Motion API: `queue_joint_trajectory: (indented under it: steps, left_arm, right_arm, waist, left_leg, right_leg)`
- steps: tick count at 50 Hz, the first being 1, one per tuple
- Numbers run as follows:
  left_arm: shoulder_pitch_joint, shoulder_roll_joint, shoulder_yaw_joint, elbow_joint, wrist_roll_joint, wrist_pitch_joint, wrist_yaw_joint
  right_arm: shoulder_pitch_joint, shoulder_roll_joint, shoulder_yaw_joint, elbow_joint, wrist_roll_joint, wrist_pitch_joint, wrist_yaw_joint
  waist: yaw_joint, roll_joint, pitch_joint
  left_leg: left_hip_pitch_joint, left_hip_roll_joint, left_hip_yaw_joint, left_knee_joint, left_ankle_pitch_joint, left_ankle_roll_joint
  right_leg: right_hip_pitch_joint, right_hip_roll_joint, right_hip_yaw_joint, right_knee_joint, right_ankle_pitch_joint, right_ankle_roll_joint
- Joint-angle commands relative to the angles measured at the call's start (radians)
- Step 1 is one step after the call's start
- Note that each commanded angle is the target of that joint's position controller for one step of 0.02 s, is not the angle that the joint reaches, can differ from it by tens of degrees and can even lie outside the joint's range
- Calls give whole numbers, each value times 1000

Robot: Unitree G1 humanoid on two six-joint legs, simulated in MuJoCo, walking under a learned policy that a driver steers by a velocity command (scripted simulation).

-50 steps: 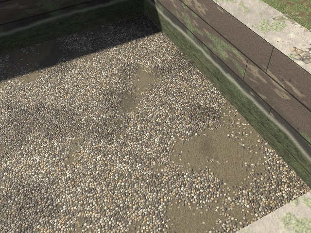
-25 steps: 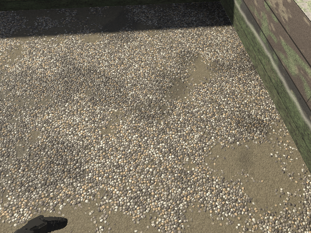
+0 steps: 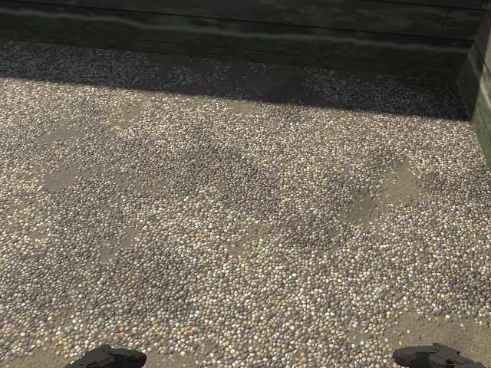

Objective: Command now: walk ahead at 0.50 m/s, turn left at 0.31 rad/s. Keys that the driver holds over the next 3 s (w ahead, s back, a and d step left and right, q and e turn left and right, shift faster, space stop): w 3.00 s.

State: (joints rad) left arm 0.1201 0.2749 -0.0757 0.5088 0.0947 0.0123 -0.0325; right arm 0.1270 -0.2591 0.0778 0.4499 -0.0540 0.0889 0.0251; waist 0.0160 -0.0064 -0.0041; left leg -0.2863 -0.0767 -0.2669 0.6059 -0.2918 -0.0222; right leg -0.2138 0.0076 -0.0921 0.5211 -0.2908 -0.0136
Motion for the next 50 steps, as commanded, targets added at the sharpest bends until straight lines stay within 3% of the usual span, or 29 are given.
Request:
queue_joint_trajectory:
  steps: [1, 2, 7, 9, 14, 15, 18, 19, 20, 23, 24, 25, 28, 29, 30, 31, 34, 35, 37, 38, 39, 40, 41, 42, 44, 46, 47, 49, 50]
  left_arm:
    - [-136, 53, 4, -123, 13, -29, -9]
    - [-110, 88, 11, -119, -1, -20, -7]
    - [-75, 79, 1, -123, 8, -7, 2]
    - [-63, 74, -7, -131, 31, -14, -6]
    - [-60, 67, -15, -141, 23, -11, -11]
    - [-67, 68, -13, -137, 4, -5, -4]
    - [-83, 69, -13, -150, -3, 1, 4]
    - [-75, 66, -16, -159, 15, -4, -2]
    - [-63, 67, -12, -147, 5, 0, 4]
    - [-61, 67, -11, -151, -4, 4, 9]
    - [-55, 62, -15, -158, 12, 0, 2]
    - [-45, 66, -11, -146, 3, 4, 7]
    - [-48, 66, -10, -149, -6, 9, 10]
    - [-43, 60, -15, -157, 10, 4, 3]
    - [-33, 58, -16, -153, 18, 3, 0]
    - [-22, 64, -12, -140, 1, 9, 6]
    - [-32, 66, -11, -142, -9, 14, 11]
    - [-31, 59, -16, -153, 8, 10, 4]
    - [-8, 55, -18, -143, 16, 8, 0]
    - [-4, 62, -14, -131, -2, 13, 6]
    - [-10, 64, -14, -134, -10, 16, 8]
    - [-19, 57, -19, -145, 6, 12, 2]
    - [-12, 55, -20, -140, 13, 11, 0]
    - [-1, 63, -15, -126, -3, 17, 7]
    - [-16, 54, -21, -142, 6, 15, 3]
    - [6, 53, -22, -132, 12, 13, -1]
    - [9, 60, -17, -119, -4, 19, 6]
    - [-1, 64, -16, -120, -12, 23, 10]
    - [-8, 53, -21, -133, 4, 19, 3]
  right_arm:
    - [-97, -73, -9, -100, -16, -29, 3]
    - [-94, -80, -9, -99, -8, -34, 1]
    - [-115, -73, 8, -89, -19, -44, -10]
    - [-169, -70, 15, -116, -19, -46, -3]
    - [-187, -60, 26, -116, -30, -48, -3]
    - [-138, -57, 25, -86, -35, -47, -10]
    - [-167, -54, 27, -88, -30, -46, -7]
    - [-222, -56, 28, -115, -22, -49, 4]
    - [-157, -55, 26, -80, -31, -51, -5]
    - [-173, -51, 28, -77, -28, -53, -5]
    - [-226, -53, 30, -104, -20, -55, 4]
    - [-159, -51, 28, -69, -30, -55, -5]
    - [-168, -49, 30, -66, -29, -55, -7]
    - [-220, -51, 32, -93, -22, -57, 1]
    - [-207, -50, 32, -89, -26, -58, 1]
    - [-145, -49, 31, -56, -35, -58, -10]
    - [-156, -46, 33, -54, -32, -55, -13]
    - [-209, -48, 35, -83, -25, -56, -5]
    - [-191, -48, 37, -79, -33, -58, -7]
    - [-133, -44, 35, -46, -40, -57, -17]
    - [-144, -46, 35, -48, -38, -56, -19]
    - [-204, -43, 39, -80, -30, -56, -10]
    - [-193, -40, 40, -77, -33, -56, -11]
    - [-132, -40, 37, -43, -40, -55, -20]
    - [-201, -41, 40, -77, -31, -55, -13]
    - [-188, -40, 41, -74, -36, -56, -14]
    - [-131, -37, 39, -41, -42, -55, -23]
    - [-145, -36, 38, -41, -38, -53, -25]
    - [-199, -36, 42, -73, -29, -55, -16]
  waist:
    - [-20, 58, -103]
    - [-20, 37, -96]
    - [-9, 24, -155]
    - [8, 1, -148]
    - [3, -5, -176]
    - [-22, 8, -213]
    - [-16, 21, -108]
    - [11, 17, -55]
    - [-15, 25, -138]
    - [-7, 32, -89]
    - [20, 24, -48]
    - [-9, 25, -129]
    - [-5, 22, -90]
    - [21, 16, -52]
    - [16, 10, -92]
    - [-7, 12, -158]
    - [-6, 13, -96]
    - [18, 9, -52]
    - [18, 4, -115]
    - [-8, 6, -166]
    - [-5, 11, -124]
    - [17, 9, -66]
    - [12, 7, -95]
    - [-10, 7, -147]
    - [17, 11, -56]
    - [17, 9, -104]
    - [-8, 7, -148]
    - [-5, 15, -88]
    - [19, 16, -40]
  left_leg:
    - [-118, 61, -39, -126, 230, 61]
    - [-116, 54, -27, -120, 315, 55]
    - [-56, 60, -42, -132, 409, 58]
    - [-52, 55, -48, -127, 516, 46]
    - [1, 62, -46, -142, 477, 37]
    - [31, 74, -45, -165, 377, 38]
    - [-34, 69, -44, -203, 270, 39]
    - [-76, 58, -48, -198, 349, 35]
    - [-24, 73, -44, -215, 295, 34]
    - [-43, 67, -41, -233, 253, 36]
    - [-76, 59, -45, -221, 341, 33]
    - [-20, 72, -41, -236, 290, 32]
    - [-31, 67, -36, -247, 254, 34]
    - [-63, 60, -40, -235, 344, 32]
    - [-41, 65, -40, -232, 382, 28]
    - [19, 73, -32, -242, 314, 29]
    - [-7, 68, -26, -257, 259, 31]
    - [-47, 62, -31, -248, 345, 28]
    - [-5, 68, -29, -238, 400, 23]
    - [47, 74, -20, -252, 322, 24]
    - [29, 69, -17, -257, 286, 26]
    - [-19, 63, -22, -252, 349, 24]
    - [-6, 70, -24, -253, 372, 22]
    - [45, 76, -16, -264, 302, 22]
    - [-21, 66, -19, -266, 339, 20]
    - [10, 73, -19, -260, 378, 17]
    - [55, 77, -10, -276, 301, 17]
    - [25, 72, -5, -288, 251, 19]
    - [-23, 69, -14, -285, 322, 18]
  right_leg:
    - [204, -93, 108, -52, 245, -46]
    - [203, -87, 105, -35, 309, -39]
    - [229, -87, 87, -42, 305, -18]
    - [219, -97, 91, -27, 407, -13]
    - [192, -106, 97, -59, 349, -4]
    - [203, -105, 96, -86, 239, -9]
    - [176, -104, 96, -130, 127, -11]
    - [164, -106, 99, -113, 211, -10]
    - [203, -108, 98, -126, 140, -17]
    - [190, -103, 97, -153, 91, -15]
    - [180, -106, 99, -134, 184, -13]
    - [213, -107, 99, -146, 122, -19]
    - [199, -103, 98, -168, 96, -17]
    - [190, -105, 100, -147, 191, -15]
    - [208, -109, 101, -134, 225, -17]
    - [223, -106, 101, -154, 153, -20]
    - [200, -103, 102, -182, 112, -17]
    - [192, -106, 104, -161, 203, -16]
    - [213, -109, 107, -144, 257, -20]
    - [223, -105, 107, -168, 175, -22]
    - [203, -102, 108, -185, 144, -19]
    - [187, -106, 109, -171, 215, -17]
    - [202, -110, 112, -163, 238, -20]
    - [215, -106, 113, -185, 163, -23]
    - [188, -106, 114, -182, 212, -20]
    - [207, -109, 118, -172, 250, -23]
    - [216, -105, 119, -195, 168, -25]
    - [195, -102, 120, -219, 119, -22]
    - [191, -105, 121, -202, 198, -23]
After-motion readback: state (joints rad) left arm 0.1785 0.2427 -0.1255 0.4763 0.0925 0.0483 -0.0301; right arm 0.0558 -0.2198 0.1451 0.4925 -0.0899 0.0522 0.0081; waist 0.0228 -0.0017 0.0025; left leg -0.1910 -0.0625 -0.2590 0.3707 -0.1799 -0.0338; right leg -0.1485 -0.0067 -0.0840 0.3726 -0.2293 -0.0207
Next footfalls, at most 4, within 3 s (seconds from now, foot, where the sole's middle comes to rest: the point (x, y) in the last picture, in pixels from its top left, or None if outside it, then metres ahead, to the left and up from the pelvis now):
none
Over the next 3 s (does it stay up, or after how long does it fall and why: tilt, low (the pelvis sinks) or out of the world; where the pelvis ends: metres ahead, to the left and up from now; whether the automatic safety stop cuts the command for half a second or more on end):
stays up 0.01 0.01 0.02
